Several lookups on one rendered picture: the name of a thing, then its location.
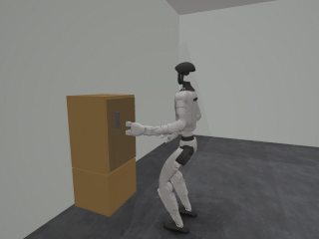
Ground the handle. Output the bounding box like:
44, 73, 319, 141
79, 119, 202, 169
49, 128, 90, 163
112, 112, 121, 129

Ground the cupboard door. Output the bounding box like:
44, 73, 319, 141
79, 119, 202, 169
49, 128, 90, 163
106, 97, 137, 172

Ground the right robot hand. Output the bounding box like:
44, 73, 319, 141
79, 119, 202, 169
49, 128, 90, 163
161, 132, 179, 143

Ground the right robot upper arm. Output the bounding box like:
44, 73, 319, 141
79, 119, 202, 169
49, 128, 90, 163
196, 102, 201, 121

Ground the left robot thigh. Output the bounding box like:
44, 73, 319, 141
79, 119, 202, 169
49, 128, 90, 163
159, 146, 191, 193

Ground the robot right foot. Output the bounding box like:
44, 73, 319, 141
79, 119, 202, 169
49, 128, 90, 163
178, 206, 197, 218

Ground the left robot forearm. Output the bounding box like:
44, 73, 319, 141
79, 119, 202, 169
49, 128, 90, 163
143, 120, 184, 136

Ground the left robot hand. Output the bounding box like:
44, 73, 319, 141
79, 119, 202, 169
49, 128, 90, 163
126, 121, 144, 136

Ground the left robot upper arm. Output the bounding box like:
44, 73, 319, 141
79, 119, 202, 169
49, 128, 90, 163
174, 91, 188, 132

